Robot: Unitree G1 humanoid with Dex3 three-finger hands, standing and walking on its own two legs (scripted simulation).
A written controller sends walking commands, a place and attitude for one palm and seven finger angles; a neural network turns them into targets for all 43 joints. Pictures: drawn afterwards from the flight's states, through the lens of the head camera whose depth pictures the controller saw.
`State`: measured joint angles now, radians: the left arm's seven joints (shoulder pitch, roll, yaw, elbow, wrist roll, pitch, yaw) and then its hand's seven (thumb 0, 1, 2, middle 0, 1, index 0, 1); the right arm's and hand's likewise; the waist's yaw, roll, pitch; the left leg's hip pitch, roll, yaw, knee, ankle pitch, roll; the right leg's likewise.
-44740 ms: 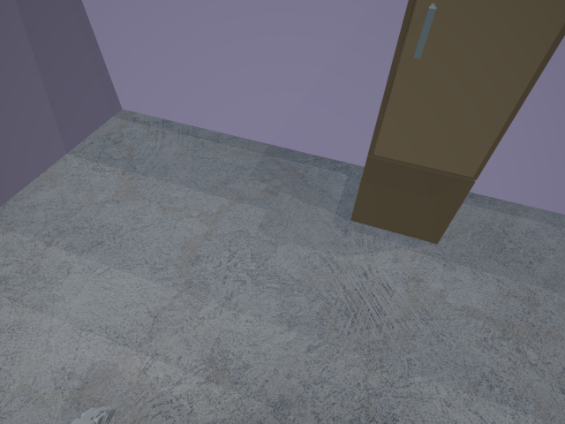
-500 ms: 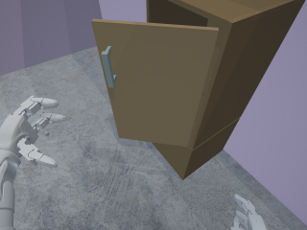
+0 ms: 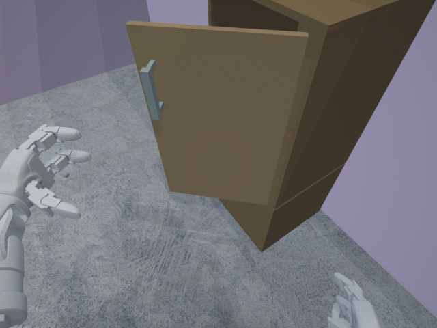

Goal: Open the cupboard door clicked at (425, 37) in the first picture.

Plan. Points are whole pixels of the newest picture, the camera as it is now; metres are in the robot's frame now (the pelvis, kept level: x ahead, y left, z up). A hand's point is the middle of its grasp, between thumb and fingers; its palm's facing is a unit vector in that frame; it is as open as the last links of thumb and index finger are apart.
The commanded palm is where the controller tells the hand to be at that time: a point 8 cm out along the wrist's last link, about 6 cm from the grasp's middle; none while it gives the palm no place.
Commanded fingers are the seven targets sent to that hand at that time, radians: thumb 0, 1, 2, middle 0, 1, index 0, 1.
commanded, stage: move the hooked fingers beside the handle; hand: left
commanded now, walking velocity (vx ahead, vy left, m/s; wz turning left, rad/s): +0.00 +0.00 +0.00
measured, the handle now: (154, 90) +0.58 +0.20 +0.12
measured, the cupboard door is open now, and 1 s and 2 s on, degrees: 46 46 46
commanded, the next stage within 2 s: none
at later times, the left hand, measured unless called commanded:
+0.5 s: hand (88, 140) +0.39 +0.28 +0.13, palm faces -0.05 -1.00 -0.02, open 14.0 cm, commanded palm +0.38 +0.33 +0.13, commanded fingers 0.00 -0.50 0.30 -0.30 -1.20 -0.30 -1.20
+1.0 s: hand (106, 118) +0.46 +0.27 +0.13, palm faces -0.08 -1.00 +0.00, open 14.0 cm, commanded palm +0.45 +0.32 +0.12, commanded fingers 0.00 -0.50 0.30 -0.30 -1.20 -0.30 -1.20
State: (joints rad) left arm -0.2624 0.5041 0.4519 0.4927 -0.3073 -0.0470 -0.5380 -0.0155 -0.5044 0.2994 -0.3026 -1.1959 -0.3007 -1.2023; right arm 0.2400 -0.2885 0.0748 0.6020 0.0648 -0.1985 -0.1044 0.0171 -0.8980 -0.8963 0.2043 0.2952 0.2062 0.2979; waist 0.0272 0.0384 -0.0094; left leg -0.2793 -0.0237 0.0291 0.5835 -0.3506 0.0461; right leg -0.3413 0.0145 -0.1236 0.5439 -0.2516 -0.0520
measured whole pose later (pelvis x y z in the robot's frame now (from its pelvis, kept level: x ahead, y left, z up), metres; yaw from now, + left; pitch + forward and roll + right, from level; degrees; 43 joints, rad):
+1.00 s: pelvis +0.01 +0.03 -0.01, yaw -2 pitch +12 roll -2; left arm -0.80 0.63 0.44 1.10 -0.19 -0.22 -0.52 -0.02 -0.50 0.30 -0.30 -1.20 -0.30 -1.20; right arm 0.39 -0.30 0.06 0.63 0.04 -0.04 -0.06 0.01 -0.90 -0.90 0.20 0.30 0.21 0.30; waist -0.09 0.02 -0.06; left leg -0.48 -0.03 0.07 0.65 -0.38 0.08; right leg -0.54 0.01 -0.08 0.59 -0.25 -0.02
